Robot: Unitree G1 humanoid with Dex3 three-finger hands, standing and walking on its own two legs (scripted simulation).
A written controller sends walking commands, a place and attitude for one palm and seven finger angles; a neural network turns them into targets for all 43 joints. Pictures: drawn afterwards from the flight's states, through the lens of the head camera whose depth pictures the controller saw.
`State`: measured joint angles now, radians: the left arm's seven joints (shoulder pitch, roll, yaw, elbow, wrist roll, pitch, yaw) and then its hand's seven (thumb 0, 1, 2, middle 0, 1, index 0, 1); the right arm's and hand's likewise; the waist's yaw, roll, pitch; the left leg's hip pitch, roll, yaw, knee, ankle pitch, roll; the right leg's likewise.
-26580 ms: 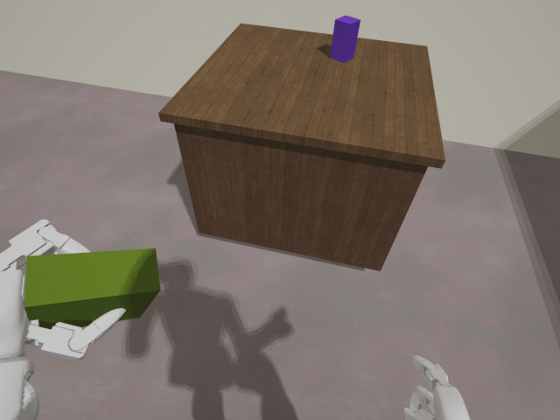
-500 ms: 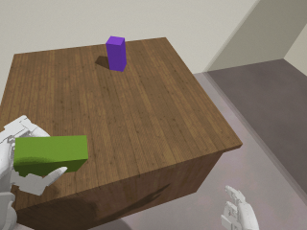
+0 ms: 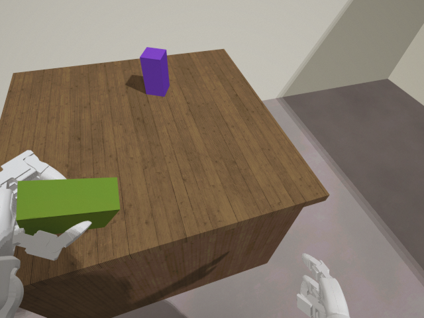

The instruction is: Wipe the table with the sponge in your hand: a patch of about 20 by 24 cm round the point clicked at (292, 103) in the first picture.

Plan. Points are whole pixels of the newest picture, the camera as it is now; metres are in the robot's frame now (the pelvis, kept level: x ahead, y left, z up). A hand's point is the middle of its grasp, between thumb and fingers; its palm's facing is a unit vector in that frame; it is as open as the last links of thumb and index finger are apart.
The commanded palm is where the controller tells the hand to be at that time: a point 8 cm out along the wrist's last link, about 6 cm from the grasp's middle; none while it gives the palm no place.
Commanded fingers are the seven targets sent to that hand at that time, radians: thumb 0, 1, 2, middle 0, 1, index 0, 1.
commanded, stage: shuffle to correct the standing spot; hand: left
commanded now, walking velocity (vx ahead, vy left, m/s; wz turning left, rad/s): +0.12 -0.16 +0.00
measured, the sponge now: (83, 207) +0.24 +0.22 +0.13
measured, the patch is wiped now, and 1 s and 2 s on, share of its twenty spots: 0.00 0.00 0.00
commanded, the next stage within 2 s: come to a stop and stand still in 0.64 s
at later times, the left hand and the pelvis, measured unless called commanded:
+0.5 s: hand (112, 191) +0.26 +0.18 +0.15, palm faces +0.31 -0.86 -0.41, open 9.2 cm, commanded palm +0.19 +0.22 +0.17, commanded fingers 0.00 0.10 1.30 -1.20 -1.60 -1.20 -1.60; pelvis +0.03 -0.06 -0.01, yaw +0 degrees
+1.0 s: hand (81, 167) +0.27 +0.22 +0.19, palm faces +0.46 -0.78 -0.43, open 9.2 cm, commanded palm +0.19 +0.22 +0.17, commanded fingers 0.00 0.10 1.30 -1.20 -1.60 -1.20 -1.60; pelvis +0.03 -0.06 -0.01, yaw +0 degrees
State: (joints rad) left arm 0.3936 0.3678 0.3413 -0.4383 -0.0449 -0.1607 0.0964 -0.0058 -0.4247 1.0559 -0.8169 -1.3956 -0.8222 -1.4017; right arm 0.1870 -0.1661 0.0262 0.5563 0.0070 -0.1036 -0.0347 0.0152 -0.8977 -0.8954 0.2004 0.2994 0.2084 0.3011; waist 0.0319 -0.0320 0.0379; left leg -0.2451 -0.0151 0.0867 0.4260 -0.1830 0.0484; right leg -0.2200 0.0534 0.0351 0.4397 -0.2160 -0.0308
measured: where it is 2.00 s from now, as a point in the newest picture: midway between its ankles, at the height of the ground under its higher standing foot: outside the picture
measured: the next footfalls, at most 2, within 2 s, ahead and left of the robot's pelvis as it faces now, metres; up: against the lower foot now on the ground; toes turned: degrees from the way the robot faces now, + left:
none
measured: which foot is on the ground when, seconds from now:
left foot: down 0.00-1.00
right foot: down 0.00-1.00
